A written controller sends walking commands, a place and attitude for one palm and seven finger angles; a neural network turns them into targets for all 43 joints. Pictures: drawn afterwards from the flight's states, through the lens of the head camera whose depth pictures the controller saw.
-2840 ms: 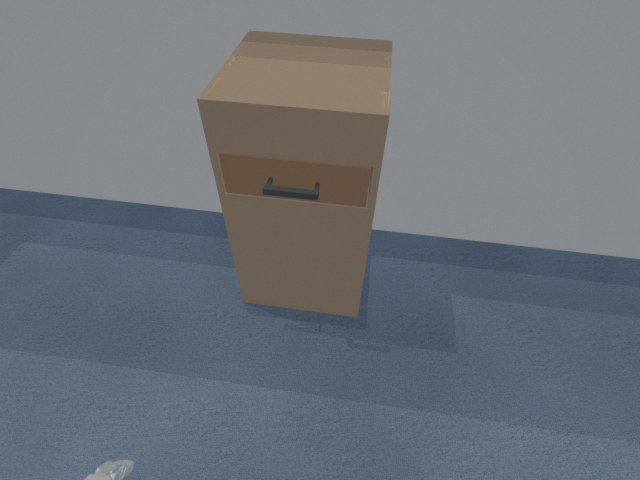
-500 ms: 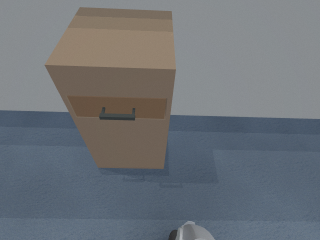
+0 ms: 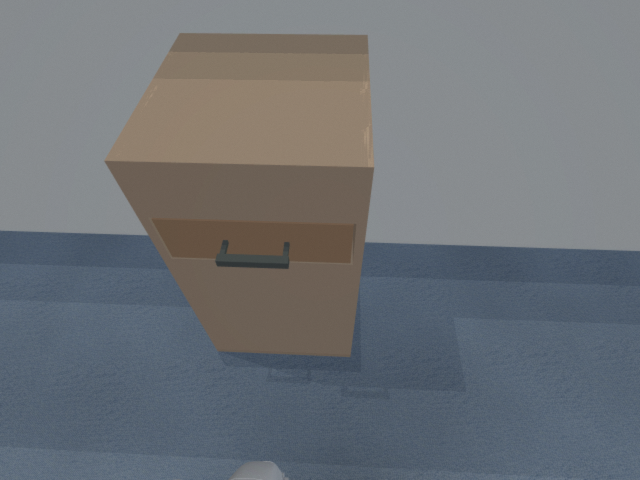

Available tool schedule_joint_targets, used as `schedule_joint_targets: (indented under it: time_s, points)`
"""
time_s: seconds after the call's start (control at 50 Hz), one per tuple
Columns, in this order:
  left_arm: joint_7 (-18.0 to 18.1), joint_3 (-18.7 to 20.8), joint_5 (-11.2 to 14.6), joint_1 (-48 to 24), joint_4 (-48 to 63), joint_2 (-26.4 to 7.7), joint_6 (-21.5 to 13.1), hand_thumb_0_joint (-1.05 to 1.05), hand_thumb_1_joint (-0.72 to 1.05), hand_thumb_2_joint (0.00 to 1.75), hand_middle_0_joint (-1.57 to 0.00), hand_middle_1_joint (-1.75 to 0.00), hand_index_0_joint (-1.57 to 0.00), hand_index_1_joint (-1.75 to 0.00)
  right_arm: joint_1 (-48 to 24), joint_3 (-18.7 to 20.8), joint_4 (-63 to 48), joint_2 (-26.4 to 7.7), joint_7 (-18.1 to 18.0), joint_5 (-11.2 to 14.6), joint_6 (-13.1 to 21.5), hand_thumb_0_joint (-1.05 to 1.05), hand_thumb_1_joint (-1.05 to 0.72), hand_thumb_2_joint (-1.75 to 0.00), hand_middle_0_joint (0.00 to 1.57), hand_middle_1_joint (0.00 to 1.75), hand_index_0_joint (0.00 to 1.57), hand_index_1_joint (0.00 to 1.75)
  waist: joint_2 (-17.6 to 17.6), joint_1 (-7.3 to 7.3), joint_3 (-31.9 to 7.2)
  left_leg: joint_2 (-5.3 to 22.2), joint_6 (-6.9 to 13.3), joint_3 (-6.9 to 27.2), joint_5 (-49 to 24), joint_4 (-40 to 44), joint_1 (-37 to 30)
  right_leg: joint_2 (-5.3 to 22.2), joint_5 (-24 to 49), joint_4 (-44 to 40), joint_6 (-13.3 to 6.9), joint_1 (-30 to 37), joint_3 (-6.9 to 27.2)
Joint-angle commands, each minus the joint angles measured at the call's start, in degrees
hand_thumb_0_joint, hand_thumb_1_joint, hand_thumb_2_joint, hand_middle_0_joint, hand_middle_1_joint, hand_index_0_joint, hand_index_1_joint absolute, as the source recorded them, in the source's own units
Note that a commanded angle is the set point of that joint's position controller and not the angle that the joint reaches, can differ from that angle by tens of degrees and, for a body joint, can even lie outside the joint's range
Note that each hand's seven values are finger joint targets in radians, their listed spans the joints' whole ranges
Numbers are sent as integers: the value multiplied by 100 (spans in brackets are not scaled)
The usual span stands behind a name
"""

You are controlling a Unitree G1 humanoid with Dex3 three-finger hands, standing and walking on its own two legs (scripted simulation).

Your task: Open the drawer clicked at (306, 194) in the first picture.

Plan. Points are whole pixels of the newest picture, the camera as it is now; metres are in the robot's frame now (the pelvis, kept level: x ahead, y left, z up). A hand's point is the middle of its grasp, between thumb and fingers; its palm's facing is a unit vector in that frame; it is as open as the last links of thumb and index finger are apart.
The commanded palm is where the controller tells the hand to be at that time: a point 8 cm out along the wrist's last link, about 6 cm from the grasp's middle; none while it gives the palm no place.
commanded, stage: come to a stop and stand still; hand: left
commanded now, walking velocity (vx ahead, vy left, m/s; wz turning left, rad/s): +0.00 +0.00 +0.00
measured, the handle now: (254, 253) +0.52 +0.18 -0.16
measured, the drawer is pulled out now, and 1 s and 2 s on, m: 0.00 0.00 0.00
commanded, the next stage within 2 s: look again from close up in 0.98 s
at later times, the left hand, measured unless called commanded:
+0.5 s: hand out of the picture -0.04 +0.20 -0.16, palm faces +0.01 -0.98 -0.21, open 7.4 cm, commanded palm none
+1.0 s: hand out of the picture -0.10 +0.16 -0.17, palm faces +0.03 -0.99 -0.15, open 7.4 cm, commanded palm none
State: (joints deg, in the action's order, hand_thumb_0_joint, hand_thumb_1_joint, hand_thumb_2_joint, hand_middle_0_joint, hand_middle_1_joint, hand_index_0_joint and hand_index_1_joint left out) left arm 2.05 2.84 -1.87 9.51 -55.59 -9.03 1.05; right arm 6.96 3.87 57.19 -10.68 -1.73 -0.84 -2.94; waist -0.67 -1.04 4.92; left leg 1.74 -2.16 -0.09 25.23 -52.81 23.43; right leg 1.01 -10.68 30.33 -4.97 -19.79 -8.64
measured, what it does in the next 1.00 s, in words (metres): steps on the spot: left foot, then right foot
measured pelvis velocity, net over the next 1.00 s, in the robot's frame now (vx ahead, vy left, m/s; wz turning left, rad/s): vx -0.07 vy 0.01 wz -0.02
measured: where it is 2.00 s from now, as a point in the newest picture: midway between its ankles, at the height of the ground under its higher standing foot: outside the picture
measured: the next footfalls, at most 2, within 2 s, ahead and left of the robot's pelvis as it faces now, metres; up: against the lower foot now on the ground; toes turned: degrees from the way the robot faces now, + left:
left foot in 0.10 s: +0.00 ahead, +0.14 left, +0.00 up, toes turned -5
right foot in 0.40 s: -0.04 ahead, -0.09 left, +0.00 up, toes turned -3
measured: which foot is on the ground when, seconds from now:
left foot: up 0.00-0.08, down 0.10-1.00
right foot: down 0.00-0.10, up 0.12-0.38, down 0.40-1.00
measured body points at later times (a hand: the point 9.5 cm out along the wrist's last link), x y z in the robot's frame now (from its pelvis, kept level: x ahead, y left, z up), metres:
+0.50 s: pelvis -0.04 +0.03 +0.01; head -0.04 +0.02 +0.46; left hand -0.04 +0.25 -0.15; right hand -0.04 -0.19 -0.16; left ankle -0.04 +0.14 -0.73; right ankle -0.08 -0.09 -0.73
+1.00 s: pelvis -0.07 +0.01 +0.01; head -0.07 +0.01 +0.46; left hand -0.10 +0.21 -0.15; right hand -0.13 -0.20 -0.15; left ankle -0.04 +0.14 -0.73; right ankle -0.08 -0.09 -0.73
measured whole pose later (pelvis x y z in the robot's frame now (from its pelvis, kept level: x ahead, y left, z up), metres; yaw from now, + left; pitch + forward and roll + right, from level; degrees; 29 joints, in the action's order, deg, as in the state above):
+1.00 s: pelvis -0.07 +0.01 +0.01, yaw -1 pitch -1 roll +0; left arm 1.8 0.3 -0.4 19.3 -66.0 -5.7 0.3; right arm 20.2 0.7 67.0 -6.9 -2.1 -0.9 -1.0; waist 0.0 0.2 1.1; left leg 2.4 -0.9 -3.3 10.8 -24.6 12.4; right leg -0.6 -14.1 25.5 -1.3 -10.1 -1.7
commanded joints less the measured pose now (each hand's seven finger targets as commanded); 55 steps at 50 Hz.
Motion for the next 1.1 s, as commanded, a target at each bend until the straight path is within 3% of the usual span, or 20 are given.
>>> schedule_joint_targets:
  time_s: [0.0,0.04,0.06,0.08,0.1,0.12,0.14,0.18,0.24,0.3,0.34,0.38,0.42,0.44,0.46,0.6,0.84,1.04,1.06,1.08]
  points:
    - [33,256,-14,500,208,-1039,-25,0,90,90,-20,-30,-20,-30,826,-49,-122,-133,41,6,120,0,-90,-90,20,30,20,30,846,33,-1012,-75,34,-210,-143,1346,-656,1503,1984,-832,-652,952,1505]
    - [33,241,42,404,162,-972,-3,0,90,90,-20,-30,-20,-30,1245,-71,23,-148,43,16,190,0,-90,-90,20,30,20,30,691,231,-1060,1,89,-201,-1107,2740,-1576,1307,1066,-518,-278,534,1360]
    - [24,188,83,477,200,-728,23,0,90,90,-20,-30,-20,-30,1362,-44,24,-421,38,-8,246,0,-90,-90,20,30,20,30,-135,230,-1022,583,274,443,-1437,3284,-1856,839,131,-59,26,95,1008]
    - [-3,114,117,524,270,-409,39,0,90,90,-20,-30,-20,-30,1147,-4,-126,-796,20,-71,263,0,-90,-90,20,30,20,30,-1382,115,-615,1627,660,1566,-2317,3752,-1425,240,-1101,462,391,-409,454]
    - [10,97,91,332,235,-456,57,0,90,90,-20,-30,-20,-30,727,-53,-226,-789,1,-101,230,0,-90,-90,20,30,20,30,-1313,75,-253,1886,1053,1689,-2623,3981,-644,84,-1722,1177,450,-242,653]
    - [-7,105,94,367,144,-445,82,0,90,90,-20,-30,-20,-30,525,-111,-218,-688,-84,-115,273,0,-90,-90,20,30,20,30,-1155,5,-174,1704,1135,1399,-2843,4040,-506,95,-1651,1672,471,-146,929]
    - [-8,124,68,428,52,-461,110,0,90,90,-20,-30,-20,-30,461,-149,-191,-563,-135,-97,311,0,-90,-90,20,30,20,30,-1330,-69,-150,1489,1060,1146,-3230,3949,-519,102,-1573,1919,468,-147,1043]
    - [-31,131,61,642,-139,-463,115,0,90,90,-20,-30,-20,-30,397,-186,-168,-500,-149,-78,310,0,-90,-90,20,30,20,30,-885,-117,-153,1230,1030,691,-3320,3743,-680,45,-1281,2209,482,-114,1093]
    - [-57,35,68,689,-287,-349,63,0,90,90,-20,-30,-20,-30,602,-189,-48,-558,-136,-38,330,0,-90,-90,20,30,20,30,-538,-44,-224,1082,1034,522,-3211,3732,-1250,97,-1185,1649,592,-149,912]
    - [-46,-43,107,572,-318,-277,4,0,90,90,-20,-30,-20,-30,986,-163,191,-588,-122,-34,346,0,-90,-90,20,30,20,30,-683,122,-413,1136,1086,646,-3606,3491,-1826,154,-1258,387,636,176,771]
    - [-31,-60,113,868,-545,-331,-66,0,90,90,-20,-30,-20,-30,1056,-166,311,-577,-104,18,364,0,-90,-90,20,30,20,30,-404,29,-586,906,835,532,-3584,3138,-1796,164,-135,-773,619,834,778]
    - [11,-81,116,1019,-717,-501,-147,0,90,90,-20,-30,-20,-30,1064,-205,338,-327,-84,80,395,0,-90,-90,20,30,20,30,105,110,-653,531,443,231,-2821,2959,-1457,628,1219,-963,423,1303,1331]
    - [20,-121,119,1018,-779,-553,-161,0,90,90,-20,-30,-20,-30,1084,-225,404,-258,-53,75,406,0,-90,-90,20,30,20,30,17,157,-663,407,364,154,-2637,3119,-1566,759,1644,-826,355,1279,1233]
    - [21,-113,108,959,-822,-534,-176,0,90,90,-20,-30,-20,-30,1087,-231,462,-291,-50,54,362,0,-90,-90,20,30,20,30,526,183,-679,417,327,113,-2593,3016,-1621,605,1630,-765,359,1214,1209]
    - [24,-131,125,917,-830,-470,-174,0,90,90,-20,-30,-20,-30,1076,-228,519,-322,-56,44,349,0,-90,-90,20,30,20,30,683,166,-551,436,315,60,-2414,3060,-1646,611,1473,-846,367,1097,1181]
    - [29,-187,143,976,-882,-377,-114,0,90,90,-20,-30,-20,-30,1198,-301,754,-205,-30,19,284,0,-90,-90,20,30,20,30,192,122,380,353,291,109,-1153,3478,-1256,476,-598,-1370,377,431,1299]
    - [14,-140,137,1139,-819,-320,-121,0,90,90,-20,-30,-20,-30,1570,-284,790,-68,-21,-15,245,0,-90,-90,20,30,20,30,227,163,232,293,276,80,-838,3288,-1134,432,-1380,-1497,333,152,1424]
    - [20,-169,143,1338,-911,-155,-160,0,90,90,-20,-30,-20,-30,1612,-308,796,-10,-59,8,317,0,-90,-90,20,30,20,30,-5,123,145,388,287,153,-1158,3333,-1131,400,-677,-1306,324,326,1298]
    - [214,-237,25,1718,-985,-405,-369,0,90,90,-20,-30,-20,-30,792,-326,373,-210,51,28,443,0,-90,-90,20,30,20,30,173,-184,293,379,88,-63,-1353,2011,-547,772,1335,-1262,387,422,1659]
    - [166,-204,66,1396,-698,-660,-420,0,90,90,-20,-30,-20,-30,1231,-311,205,99,88,29,363,0,-90,-90,20,30,20,30,325,272,-191,140,145,-38,-568,1898,-784,1111,-98,-1514,146,307,1945]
